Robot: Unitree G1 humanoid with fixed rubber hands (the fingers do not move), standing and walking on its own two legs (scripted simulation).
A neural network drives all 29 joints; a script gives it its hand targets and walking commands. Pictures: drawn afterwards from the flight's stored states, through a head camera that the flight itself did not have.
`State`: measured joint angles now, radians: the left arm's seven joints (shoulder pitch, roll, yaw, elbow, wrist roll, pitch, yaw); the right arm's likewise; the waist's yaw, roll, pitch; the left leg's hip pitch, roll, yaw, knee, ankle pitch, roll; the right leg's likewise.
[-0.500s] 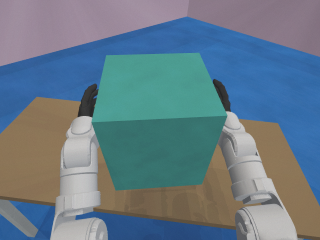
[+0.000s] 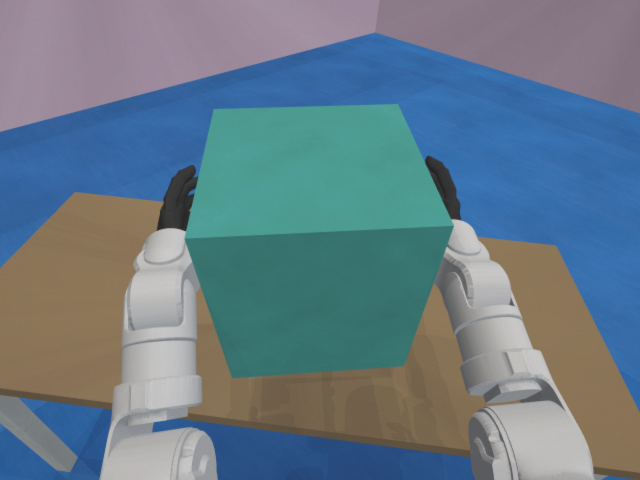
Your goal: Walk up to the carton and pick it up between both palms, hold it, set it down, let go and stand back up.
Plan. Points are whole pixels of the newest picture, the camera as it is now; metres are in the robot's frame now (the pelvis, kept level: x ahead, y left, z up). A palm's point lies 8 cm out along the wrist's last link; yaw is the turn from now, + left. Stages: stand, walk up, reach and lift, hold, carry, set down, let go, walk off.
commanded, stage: hold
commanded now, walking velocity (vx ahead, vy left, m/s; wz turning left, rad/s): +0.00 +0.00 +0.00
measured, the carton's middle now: (313, 243) +0.36 +0.00 +0.14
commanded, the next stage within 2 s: none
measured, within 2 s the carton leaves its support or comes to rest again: neither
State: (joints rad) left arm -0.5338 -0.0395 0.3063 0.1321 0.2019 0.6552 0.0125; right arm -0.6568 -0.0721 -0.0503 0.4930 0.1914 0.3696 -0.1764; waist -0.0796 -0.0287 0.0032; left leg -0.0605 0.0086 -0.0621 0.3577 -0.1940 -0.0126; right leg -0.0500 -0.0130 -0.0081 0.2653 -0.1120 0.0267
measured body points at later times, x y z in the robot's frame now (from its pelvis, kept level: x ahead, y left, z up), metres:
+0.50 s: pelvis +0.00 +0.00 +0.00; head -0.04 +0.02 +0.45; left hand +0.37 +0.16 +0.17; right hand +0.38 -0.16 +0.18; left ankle +0.01 +0.12 -0.75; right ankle +0.03 -0.14 -0.75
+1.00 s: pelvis +0.00 +0.00 +0.00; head -0.04 +0.02 +0.45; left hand +0.37 +0.16 +0.17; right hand +0.38 -0.16 +0.18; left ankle +0.01 +0.12 -0.75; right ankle +0.03 -0.14 -0.75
